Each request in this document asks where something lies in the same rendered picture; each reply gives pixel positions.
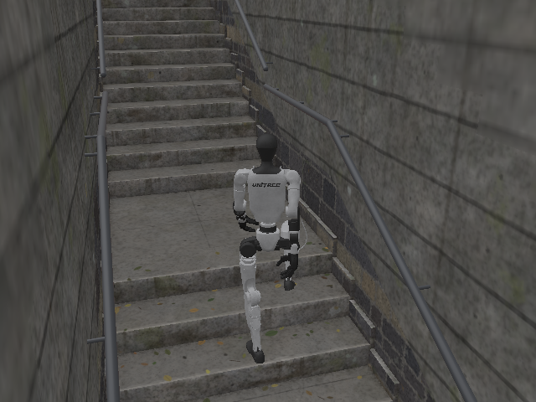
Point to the right robot forearm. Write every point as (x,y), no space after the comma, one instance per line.
(294,233)

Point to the robot left foot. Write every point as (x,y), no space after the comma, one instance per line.
(258,356)

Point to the robot right hand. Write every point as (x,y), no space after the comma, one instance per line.
(291,268)

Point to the robot left hand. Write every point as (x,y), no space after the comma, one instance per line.
(250,221)

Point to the robot right thigh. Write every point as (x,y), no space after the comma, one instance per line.
(284,240)

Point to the robot left upper arm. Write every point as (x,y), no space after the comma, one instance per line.
(240,180)

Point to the robot right upper arm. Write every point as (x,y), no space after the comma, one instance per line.
(293,178)

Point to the left robot forearm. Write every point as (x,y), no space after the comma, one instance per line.
(240,215)

